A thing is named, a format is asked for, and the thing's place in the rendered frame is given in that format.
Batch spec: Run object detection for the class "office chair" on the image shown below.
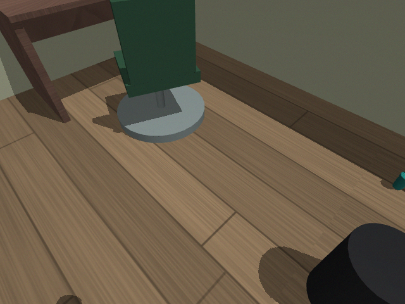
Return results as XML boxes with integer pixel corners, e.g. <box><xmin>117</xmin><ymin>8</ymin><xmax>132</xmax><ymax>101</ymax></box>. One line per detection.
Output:
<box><xmin>109</xmin><ymin>0</ymin><xmax>204</xmax><ymax>143</ymax></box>

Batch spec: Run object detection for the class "desk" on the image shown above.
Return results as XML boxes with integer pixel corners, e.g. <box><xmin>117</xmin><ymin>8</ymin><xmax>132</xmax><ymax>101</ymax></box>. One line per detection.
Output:
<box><xmin>0</xmin><ymin>0</ymin><xmax>114</xmax><ymax>123</ymax></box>

